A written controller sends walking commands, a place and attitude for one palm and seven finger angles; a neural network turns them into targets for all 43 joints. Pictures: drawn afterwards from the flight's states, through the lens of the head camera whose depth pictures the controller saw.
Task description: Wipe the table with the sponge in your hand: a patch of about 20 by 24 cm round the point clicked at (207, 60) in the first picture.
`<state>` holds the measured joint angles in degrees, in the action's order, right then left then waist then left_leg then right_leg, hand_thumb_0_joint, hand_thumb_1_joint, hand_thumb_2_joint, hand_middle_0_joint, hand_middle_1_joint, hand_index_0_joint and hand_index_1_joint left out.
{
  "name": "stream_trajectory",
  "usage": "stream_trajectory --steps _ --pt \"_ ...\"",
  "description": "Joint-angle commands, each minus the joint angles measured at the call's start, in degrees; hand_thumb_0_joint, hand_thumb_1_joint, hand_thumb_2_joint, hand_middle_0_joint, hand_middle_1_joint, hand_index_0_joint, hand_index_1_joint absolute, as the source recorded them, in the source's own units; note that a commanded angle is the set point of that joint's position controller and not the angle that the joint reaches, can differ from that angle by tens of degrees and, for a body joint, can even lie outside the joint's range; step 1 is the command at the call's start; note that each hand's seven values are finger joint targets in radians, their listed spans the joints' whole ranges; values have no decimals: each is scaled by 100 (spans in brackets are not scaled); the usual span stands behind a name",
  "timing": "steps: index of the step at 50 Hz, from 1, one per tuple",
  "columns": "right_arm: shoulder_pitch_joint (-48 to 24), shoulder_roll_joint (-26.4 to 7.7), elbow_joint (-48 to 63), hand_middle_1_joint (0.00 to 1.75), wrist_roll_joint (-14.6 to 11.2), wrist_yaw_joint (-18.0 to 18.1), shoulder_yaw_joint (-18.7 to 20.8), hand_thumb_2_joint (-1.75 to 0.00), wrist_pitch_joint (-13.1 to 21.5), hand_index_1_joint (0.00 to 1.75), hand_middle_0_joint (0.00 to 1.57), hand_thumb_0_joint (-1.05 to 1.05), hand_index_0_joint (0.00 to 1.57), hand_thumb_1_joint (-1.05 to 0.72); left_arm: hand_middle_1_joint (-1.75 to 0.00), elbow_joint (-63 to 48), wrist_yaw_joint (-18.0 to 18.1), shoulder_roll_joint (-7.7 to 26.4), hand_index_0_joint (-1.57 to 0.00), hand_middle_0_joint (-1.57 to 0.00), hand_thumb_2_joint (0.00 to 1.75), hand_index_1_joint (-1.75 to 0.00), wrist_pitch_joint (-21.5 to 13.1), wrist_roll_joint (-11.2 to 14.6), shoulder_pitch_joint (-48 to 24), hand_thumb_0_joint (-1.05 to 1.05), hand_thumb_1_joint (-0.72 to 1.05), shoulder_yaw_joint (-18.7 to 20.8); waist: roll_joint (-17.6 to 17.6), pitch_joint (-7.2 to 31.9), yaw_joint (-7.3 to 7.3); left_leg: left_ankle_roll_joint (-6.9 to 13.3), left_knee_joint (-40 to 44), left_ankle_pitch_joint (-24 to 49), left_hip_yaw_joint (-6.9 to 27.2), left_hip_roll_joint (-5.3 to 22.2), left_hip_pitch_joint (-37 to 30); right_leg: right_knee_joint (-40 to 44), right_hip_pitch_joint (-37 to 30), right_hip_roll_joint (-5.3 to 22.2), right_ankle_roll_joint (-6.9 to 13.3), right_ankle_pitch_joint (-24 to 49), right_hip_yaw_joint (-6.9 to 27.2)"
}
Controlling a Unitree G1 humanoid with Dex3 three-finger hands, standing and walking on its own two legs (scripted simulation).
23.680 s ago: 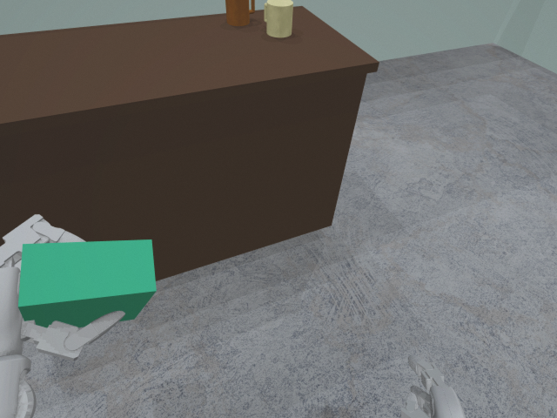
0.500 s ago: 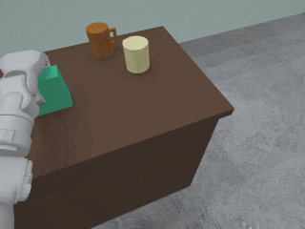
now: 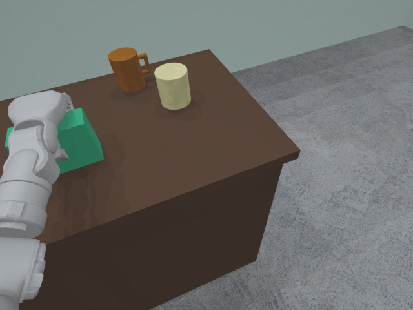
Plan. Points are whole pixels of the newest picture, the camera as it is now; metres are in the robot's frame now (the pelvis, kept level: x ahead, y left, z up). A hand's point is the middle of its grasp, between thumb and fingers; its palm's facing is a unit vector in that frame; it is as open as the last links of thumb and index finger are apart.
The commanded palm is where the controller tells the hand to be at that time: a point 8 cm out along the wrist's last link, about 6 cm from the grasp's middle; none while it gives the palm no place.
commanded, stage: wipe back along the middle lane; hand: left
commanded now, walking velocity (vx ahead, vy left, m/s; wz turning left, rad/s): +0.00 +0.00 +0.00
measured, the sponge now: (63, 150) +0.40 +0.32 +0.10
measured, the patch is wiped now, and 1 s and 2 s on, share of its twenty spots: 0.30 0.40 0.40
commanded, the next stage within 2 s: slide across to the third lane in 1.22 s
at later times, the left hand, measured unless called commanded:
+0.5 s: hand (52, 145) +0.37 +0.31 +0.15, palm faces -0.01 +0.03 -1.00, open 9.9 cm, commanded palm +0.33 +0.29 +0.17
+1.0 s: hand (52, 165) +0.33 +0.29 +0.15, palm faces +0.07 -0.01 -1.00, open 9.9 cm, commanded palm +0.28 +0.27 +0.17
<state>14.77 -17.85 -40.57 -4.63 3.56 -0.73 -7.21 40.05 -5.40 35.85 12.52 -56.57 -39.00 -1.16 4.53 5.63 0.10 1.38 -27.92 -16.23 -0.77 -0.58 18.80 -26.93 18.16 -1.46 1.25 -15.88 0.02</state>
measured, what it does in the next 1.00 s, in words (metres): stands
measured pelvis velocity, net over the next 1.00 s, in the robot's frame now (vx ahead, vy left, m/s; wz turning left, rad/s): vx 0.00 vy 0.01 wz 0.01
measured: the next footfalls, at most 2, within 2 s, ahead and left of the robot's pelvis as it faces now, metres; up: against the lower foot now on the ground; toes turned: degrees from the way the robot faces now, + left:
none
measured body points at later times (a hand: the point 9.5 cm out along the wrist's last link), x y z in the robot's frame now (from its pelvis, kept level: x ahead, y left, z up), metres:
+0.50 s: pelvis +0.00 +0.00 +0.00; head +0.01 -0.03 +0.45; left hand +0.37 +0.30 +0.20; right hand +0.19 -0.24 -0.11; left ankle -0.03 +0.11 -0.74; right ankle -0.03 -0.11 -0.74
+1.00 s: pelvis +0.00 +0.01 +0.00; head -0.01 -0.04 +0.45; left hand +0.32 +0.28 +0.20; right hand +0.23 -0.20 -0.09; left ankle -0.03 +0.11 -0.74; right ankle -0.03 -0.11 -0.74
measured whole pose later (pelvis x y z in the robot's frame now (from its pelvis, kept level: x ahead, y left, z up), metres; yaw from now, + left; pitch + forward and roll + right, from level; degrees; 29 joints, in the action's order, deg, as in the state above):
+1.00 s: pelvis +0.00 +0.01 +0.00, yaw +1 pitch +3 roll +0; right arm 3.0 -16.2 -35.7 -4.8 2.2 -4.2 -6.0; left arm 7.7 -6.2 28.7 29.5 -55.5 -19.9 -8.6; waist 5.4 5.2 5.2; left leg 1.8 -27.8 -16.4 -0.4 -1.8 14.0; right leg -28.2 13.8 -0.2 0.8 -17.1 -0.4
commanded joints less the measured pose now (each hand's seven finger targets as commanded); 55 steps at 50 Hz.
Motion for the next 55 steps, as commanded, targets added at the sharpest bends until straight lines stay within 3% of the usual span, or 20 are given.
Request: stream_trajectory --steps 1,5,6,9,11,13,16,17,20,21,30,31,32,35,40,42,43,46,48,55 --pt "-672 -754 833 30 -8 44 232 -90 259 30 20 0 20 -90 -160 -662 -9 1361 -120 -120 130 -160 228 -23 -1509 0 10 297 -520 1116 150 158 229 1896 -33 -124 -422 257 -849 5 156 2078 -10" --pt "-784 -713 910 30 -27 60 214 -90 280 30 20 0 20 -90 -160 -811 -106 1008 -120 -120 130 -160 354 -4 -1238 0 10 -15 -568 1138 117 162 193 1816 -46 -134 -549 241 -807 4 136 1997 -20" --pt "-795 -725 918 30 -14 73 220 -90 289 30 20 0 20 -90 -160 -897 -138 1065 -120 -120 130 -160 330 28 -1226 0 10 86 -600 1255 138 167 203 1899 -32 -122 -596 246 -854 8 148 2056 -14" --pt "-854 -720 933 30 -31 98 193 -90 297 30 20 0 20 -90 -160 -793 -189 926 -120 -120 130 -160 406 13 -1110 0 10 -67 -759 1039 92 153 194 1669 -56 -132 -526 256 -747 11 115 1922 -27" --pt "-938 -716 992 30 -20 87 191 -90 310 30 20 0 20 -90 -160 -1088 -221 962 -120 -120 130 -160 360 52 -1029 0 10 30 -626 1184 165 142 193 1839 -29 -123 -614 234 -812 20 151 2045 -10" --pt "-986 -677 1041 30 -23 83 171 -90 310 30 20 0 20 -90 -160 -1084 -234 686 -120 -120 130 -160 425 85 -741 0 10 -172 -626 1037 156 143 140 1861 -77 -139 -645 214 -755 13 131 2096 -31" --pt "-1076 -688 1090 30 -11 59 155 -90 320 30 20 0 20 -90 -160 -1278 -247 792 -120 -120 130 -160 433 145 -516 0 10 20 -686 1034 233 121 148 1997 -29 -113 -605 184 -801 14 160 2205 -43" --pt "-1108 -651 1104 30 -22 50 146 -90 319 30 20 0 20 -90 -160 -1282 -259 485 -120 -120 130 -160 486 134 -415 0 10 -253 -650 983 195 120 123 2017 -53 -117 -659 160 -738 7 142 2197 -55" --pt "-1190 -622 1167 30 -22 30 137 -90 332 30 20 0 20 -90 -160 -1583 -247 226 -120 -120 130 -160 599 174 -322 0 10 -416 -651 969 210 113 112 2014 -23 -109 -735 161 -641 -7 150 2099 -96" --pt "-1217 -656 1175 30 -17 15 148 -90 338 30 20 0 20 -90 -160 -1679 -242 385 -120 -120 130 -160 610 231 -218 0 10 -221 -648 1045 248 106 107 2120 3 -90 -735 148 -714 -1 169 2188 -89" --pt "-1561 -562 1359 30 -18 -116 99 -90 378 30 20 0 20 -90 -160 -2766 -223 -86 -120 -120 130 -160 1037 465 1033 0 10 -314 -788 1170 432 79 12 2817 21 -62 -880 8 -961 -11 124 2693 -157" --pt "-1642 -591 1387 30 -5 -129 107 -90 382 30 20 0 20 -90 -160 -2956 -212 85 -120 -120 130 -160 1048 537 1195 0 10 -99 -708 1222 474 73 2 2938 37 -39 -892 -2 -1024 0 136 2758 -133" --pt "-1668 -550 1400 30 -7 -146 86 -90 378 30 20 0 20 -90 -160 -3023 -208 -19 -120 -120 130 -160 1127 539 1361 0 10 -183 -735 1191 489 72 1 2950 26 -59 -873 -24 -1080 -4 117 2777 -155" --pt "-1794 -539 1372 30 -14 -152 59 -90 370 30 20 0 20 -90 -160 -3228 -199 -77 -120 -120 130 -160 1351 528 1382 0 10 -233 -925 932 467 49 84 2618 6 -49 -814 38 -963 -22 105 2540 -183" --pt "-1983 -527 1326 30 -16 -126 -20 -90 355 30 20 0 20 -90 -160 -3284 -206 4 -120 -120 130 -160 1656 406 1237 0 10 -296 -858 641 467 19 254 2068 22 -55 -737 112 -849 -36 138 1944 -205" --pt "-2055 -488 1395 30 -23 -121 -46 -90 359 30 20 0 20 -90 -160 -3461 -235 -246 -120 -120 130 -160 1741 339 1090 0 10 -582 -658 713 456 29 268 1970 41 -61 -796 96 -795 -34 168 1722 -213" --pt "-2036 -465 1361 30 -23 -115 -53 -90 379 30 20 0 20 -90 -160 -3357 -245 -352 -120 -120 130 -160 1765 337 1102 0 10 -663 -656 652 418 30 247 1952 30 -61 -840 109 -751 -39 167 1737 -214" --pt "-2093 -489 1390 30 0 -104 -67 -90 391 30 20 0 20 -90 -160 -3444 -278 -143 -120 -120 130 -160 1753 340 1247 0 10 -474 -682 747 478 19 270 1838 51 -65 -824 108 -849 -47 177 1682 -177" --pt "-2119 -421 1442 30 -18 -120 -96 -90 417 30 20 0 20 -90 -160 -3488 -320 -455 -120 -120 130 -160 1752 343 1359 0 10 -725 -689 754 464 26 234 1910 42 -69 -847 67 -843 -48 168 1727 -210" --pt "-2247 -392 1500 30 19 -173 -125 -90 446 30 20 0 20 -90 -160 -3965 -316 -459 -120 -120 130 -160 1729 450 1887 0 10 -594 -725 615 560 15 249 1901 23 -68 -784 69 -951 -57 150 1849 -180"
